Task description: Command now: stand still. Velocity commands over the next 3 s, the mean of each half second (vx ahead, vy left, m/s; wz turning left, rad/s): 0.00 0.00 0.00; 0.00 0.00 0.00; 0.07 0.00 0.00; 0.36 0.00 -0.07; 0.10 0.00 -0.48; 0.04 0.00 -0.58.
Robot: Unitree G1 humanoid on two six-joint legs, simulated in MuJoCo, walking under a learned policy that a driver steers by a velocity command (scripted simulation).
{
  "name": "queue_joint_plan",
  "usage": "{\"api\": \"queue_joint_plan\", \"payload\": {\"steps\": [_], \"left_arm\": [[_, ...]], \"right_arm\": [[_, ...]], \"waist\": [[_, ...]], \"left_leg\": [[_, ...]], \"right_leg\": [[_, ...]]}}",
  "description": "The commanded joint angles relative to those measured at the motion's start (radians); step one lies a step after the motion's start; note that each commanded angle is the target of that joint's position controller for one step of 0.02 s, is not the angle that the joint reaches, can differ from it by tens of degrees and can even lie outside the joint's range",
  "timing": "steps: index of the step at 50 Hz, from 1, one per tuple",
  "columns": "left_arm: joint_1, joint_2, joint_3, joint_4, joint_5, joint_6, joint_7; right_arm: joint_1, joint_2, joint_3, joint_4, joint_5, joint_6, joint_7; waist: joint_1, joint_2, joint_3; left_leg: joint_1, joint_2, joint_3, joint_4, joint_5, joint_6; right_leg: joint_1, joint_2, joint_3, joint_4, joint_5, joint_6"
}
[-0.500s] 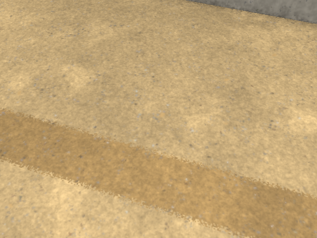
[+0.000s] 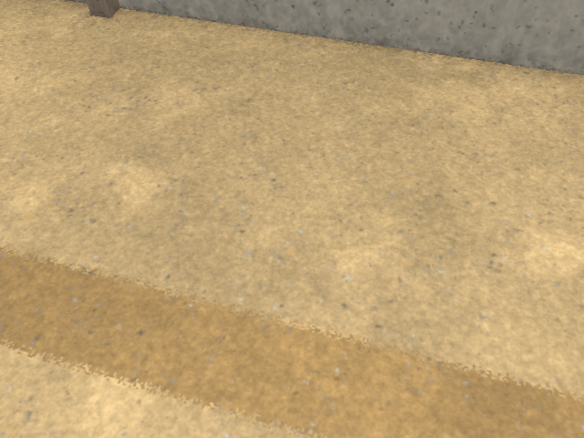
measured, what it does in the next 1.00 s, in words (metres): stands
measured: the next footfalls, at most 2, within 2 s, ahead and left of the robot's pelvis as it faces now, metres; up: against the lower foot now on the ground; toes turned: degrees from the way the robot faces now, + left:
left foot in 1.70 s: +0.23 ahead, +0.12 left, +0.00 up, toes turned +5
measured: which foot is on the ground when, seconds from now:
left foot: down 0.00-1.00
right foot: down 0.00-1.00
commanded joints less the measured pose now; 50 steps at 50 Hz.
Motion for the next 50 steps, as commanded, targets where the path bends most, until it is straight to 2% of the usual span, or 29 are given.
{"api": "queue_joint_plan", "payload": {"steps": [1,19,50], "left_arm": [[0.083,0.076,0.01,-0.004,0.0,-0.005,0.003],[0.113,0.06,0.008,0.004,-0.001,-0.007,0.008],[0.156,0.047,0.006,0.004,-0.002,-0.01,0.007]], "right_arm": [[0.059,-0.062,-0.007,-0.003,0.001,-0.004,-0.005],[0.079,-0.046,-0.005,0.025,0.002,0.002,-0.012],[0.11,-0.029,0.002,0.042,0.004,0.006,-0.013]], "waist": [[0.001,-0.014,0.047],[0.003,-0.019,0.056],[0.006,-0.014,0.074]], "left_leg": [[0.059,0.108,-0.117,-0.038,0.122,0.016],[0.058,0.113,-0.108,-0.015,0.15,0.004],[0.043,0.118,-0.1,-0.01,0.122,-0.01]], "right_leg": [[-0.105,-0.127,0.111,-0.09,0.172,-0.022],[-0.072,-0.128,0.104,-0.084,0.283,-0.026],[-0.07,-0.124,0.106,-0.097,0.286,-0.029]]}}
